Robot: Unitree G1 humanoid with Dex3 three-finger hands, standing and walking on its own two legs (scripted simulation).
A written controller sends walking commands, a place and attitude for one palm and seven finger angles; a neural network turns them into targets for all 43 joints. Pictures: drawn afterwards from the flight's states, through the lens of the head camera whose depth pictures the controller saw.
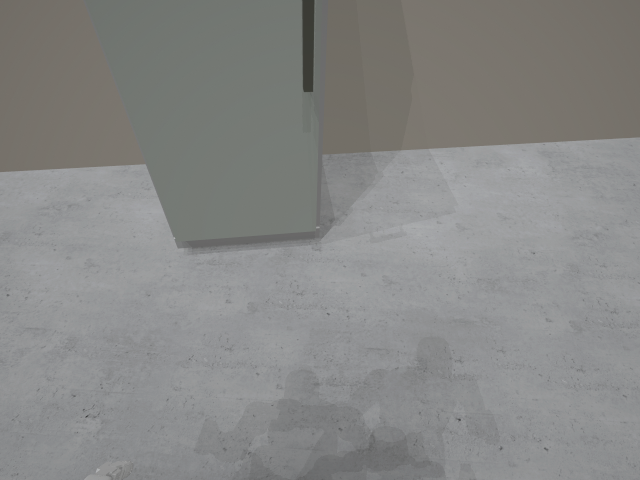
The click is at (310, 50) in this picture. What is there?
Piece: fridge door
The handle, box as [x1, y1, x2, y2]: [302, 0, 313, 91]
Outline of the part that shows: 302,0 303,90 312,91 313,0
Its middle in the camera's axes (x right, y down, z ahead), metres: -0.04 -0.55 +0.94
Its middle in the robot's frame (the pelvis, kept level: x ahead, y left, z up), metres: +1.09 +0.10 +0.15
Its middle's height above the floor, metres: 0.92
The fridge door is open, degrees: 0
